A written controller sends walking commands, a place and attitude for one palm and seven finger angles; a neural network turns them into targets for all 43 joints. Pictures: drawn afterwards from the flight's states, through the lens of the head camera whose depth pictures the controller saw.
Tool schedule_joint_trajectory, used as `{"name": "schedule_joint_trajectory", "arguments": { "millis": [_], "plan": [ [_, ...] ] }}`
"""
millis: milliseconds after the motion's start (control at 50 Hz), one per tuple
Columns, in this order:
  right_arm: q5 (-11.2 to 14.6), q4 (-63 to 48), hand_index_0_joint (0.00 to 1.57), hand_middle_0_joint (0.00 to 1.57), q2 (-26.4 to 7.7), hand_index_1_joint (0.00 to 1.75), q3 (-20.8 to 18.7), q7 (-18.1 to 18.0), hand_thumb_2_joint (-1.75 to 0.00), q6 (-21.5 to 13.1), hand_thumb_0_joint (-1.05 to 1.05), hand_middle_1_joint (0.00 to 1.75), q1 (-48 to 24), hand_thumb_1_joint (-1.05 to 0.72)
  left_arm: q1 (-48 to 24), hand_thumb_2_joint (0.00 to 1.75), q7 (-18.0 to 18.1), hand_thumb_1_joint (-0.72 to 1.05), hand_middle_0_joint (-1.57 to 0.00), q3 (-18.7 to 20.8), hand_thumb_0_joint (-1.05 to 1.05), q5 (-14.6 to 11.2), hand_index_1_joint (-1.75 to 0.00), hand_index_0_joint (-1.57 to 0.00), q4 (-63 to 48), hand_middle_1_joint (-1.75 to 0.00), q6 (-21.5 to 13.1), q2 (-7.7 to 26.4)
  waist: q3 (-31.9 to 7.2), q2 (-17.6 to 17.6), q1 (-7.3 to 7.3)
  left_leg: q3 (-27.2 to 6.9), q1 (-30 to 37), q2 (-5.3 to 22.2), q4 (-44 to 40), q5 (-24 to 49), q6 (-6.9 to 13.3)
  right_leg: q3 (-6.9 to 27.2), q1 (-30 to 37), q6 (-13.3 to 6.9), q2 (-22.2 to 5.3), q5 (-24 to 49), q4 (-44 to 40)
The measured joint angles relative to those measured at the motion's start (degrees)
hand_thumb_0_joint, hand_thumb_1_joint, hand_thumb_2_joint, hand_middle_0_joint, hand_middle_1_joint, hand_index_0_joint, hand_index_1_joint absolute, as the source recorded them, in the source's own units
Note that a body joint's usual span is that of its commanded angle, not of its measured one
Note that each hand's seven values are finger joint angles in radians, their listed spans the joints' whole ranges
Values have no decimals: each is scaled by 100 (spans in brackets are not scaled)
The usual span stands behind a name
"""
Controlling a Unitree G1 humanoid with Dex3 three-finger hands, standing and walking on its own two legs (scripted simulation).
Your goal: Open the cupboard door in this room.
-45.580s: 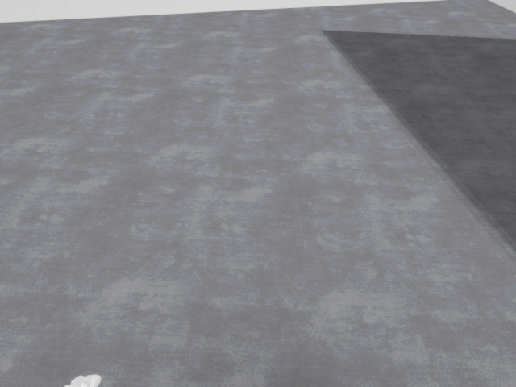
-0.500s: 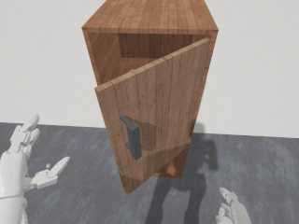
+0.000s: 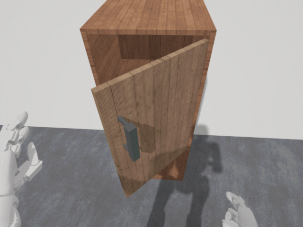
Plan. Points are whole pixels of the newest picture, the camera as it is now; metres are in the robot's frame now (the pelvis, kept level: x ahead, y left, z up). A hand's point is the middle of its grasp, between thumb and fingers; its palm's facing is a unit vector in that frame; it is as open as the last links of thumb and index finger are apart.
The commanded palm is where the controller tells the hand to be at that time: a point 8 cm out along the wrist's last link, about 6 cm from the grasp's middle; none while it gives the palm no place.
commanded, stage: draw the hand back to the body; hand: left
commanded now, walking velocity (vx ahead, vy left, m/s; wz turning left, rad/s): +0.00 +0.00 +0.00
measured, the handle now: (128, 138) +0.32 +0.12 +0.07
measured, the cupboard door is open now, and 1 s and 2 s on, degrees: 45 45 45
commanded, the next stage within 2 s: step back with the hand held close in 0.06 s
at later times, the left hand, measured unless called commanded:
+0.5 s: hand (40, 168) +0.18 +0.26 +0.14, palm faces +0.32 -0.79 -0.52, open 7.4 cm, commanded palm +0.12 +0.31 +0.17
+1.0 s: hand out of the picture +0.09 +0.28 +0.14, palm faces +0.42 -0.79 -0.45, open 7.4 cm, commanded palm +0.03 +0.33 +0.17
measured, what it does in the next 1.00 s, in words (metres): shifts its weight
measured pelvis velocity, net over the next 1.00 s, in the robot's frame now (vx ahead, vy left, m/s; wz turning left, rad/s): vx -0.12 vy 0.03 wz -0.01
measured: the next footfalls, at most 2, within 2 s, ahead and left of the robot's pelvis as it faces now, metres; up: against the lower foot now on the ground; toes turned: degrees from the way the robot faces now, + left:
right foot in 1.24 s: -0.23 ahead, -0.10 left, +0.00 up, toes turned -3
right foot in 1.68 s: -0.26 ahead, -0.08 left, +0.00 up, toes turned +6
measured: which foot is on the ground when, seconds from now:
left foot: down 0.00-1.00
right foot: down 0.00-0.96, up 0.98-1.00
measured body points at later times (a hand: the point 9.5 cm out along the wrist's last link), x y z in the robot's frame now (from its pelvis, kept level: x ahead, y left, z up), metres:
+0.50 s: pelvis -0.03 +0.01 +0.00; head +0.00 +0.00 +0.45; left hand +0.16 +0.30 +0.17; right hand +0.15 -0.24 -0.09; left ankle -0.02 +0.11 -0.75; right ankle -0.01 -0.11 -0.75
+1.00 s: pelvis -0.12 +0.03 -0.03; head -0.09 +0.05 +0.42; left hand +0.07 +0.32 +0.17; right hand +0.05 -0.21 -0.10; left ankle -0.02 +0.11 -0.75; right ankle -0.02 -0.11 -0.74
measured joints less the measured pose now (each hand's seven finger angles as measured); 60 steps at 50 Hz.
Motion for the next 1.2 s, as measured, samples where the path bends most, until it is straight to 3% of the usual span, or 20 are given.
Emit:
{"name": "schedule_joint_trajectory", "arguments": {
  "millis": [220,340,480,640,800,940,980,1040,1080,1120,1200],
  "plan": [
    [30,5,21,20,-2,30,10,-11,-90,-29,2,30,12,-90,-31,90,-15,89,-21,75,1,-20,-30,-21,-10,-30,-80,15,6,42,-14,-23,-64,51,19,52,-33,-23,-32,-41,51,68,-40],
    [57,-286,21,20,-48,30,4,-21,-90,198,2,30,-126,-90,185,90,-17,89,-21,395,1,29,-30,-21,-213,-30,-424,194,-67,55,-202,31,-646,108,217,67,-10,33,-552,-26,100,230,-44],
    [106,-504,21,20,-108,30,-161,-93,-90,449,1,30,-181,-90,566,90,-44,89,-21,285,1,64,-30,-21,-483,-30,-380,383,20,-77,-356,209,-988,-3,297,152,88,210,-1063,72,-24,247,286],
    [122,-683,21,20,-23,30,-190,-99,-90,503,2,30,-54,-91,695,90,77,89,-21,526,1,105,-30,-21,-874,-30,-460,615,79,-345,-413,289,-1322,-107,609,196,195,296,-1488,143,-147,230,765],
    [108,-724,21,20,41,30,-108,-67,-90,283,1,30,130,-90,530,90,190,89,-21,673,1,261,-30,-21,-899,-30,-693,433,111,-353,-378,181,-1809,-110,1227,115,257,191,-1874,140,-192,185,1272],
    [65,-470,21,20,39,30,-73,-46,-90,178,1,30,142,-90,465,90,301,89,-21,541,1,218,-30,-21,-1072,-30,-792,304,140,-436,-388,40,-2192,-168,1663,-275,181,174,-2097,133,-184,361,1334],
    [47,-452,21,20,27,30,-65,-87,-90,168,2,30,150,-90,432,90,318,89,-21,536,1,224,-30,-21,-1109,-30,-808,348,183,-424,-420,33,-2216,-147,1600,61,280,185,-2180,154,-147,55,1487],
    [-26,-403,21,20,134,30,-122,-136,-90,78,2,30,228,-90,349,90,335,88,-21,640,1,289,-30,-21,-1054,-30,-813,494,197,-296,-539,-136,-2224,-77,1392,498,374,383,-2309,172,183,-804,2859],
    [-27,-304,21,20,261,30,-122,-96,-90,7,2,30,288,-90,372,90,364,88,-21,761,1,261,-30,-21,-1017,-30,-839,611,90,-308,-544,-216,-2207,-50,1100,645,350,417,-2191,142,338,-1145,3496],
    [-24,-215,21,20,344,30,-90,-23,-90,-63,2,30,320,-90,462,90,400,88,-21,831,1,190,-30,-21,-1028,-30,-820,626,-59,-332,-482,-203,-2176,-5,716,881,295,331,-1869,101,360,-1383,3449],
    [-44,-158,21,20,378,30,4,73,-90,-170,2,30,237,-90,570,90,385,89,-21,716,1,49,-30,-21,-1069,-30,-742,500,-290,-312,-339,-90,-2186,59,-18,1396,227,158,-890,-23,299,-1485,1917]
  ]
}}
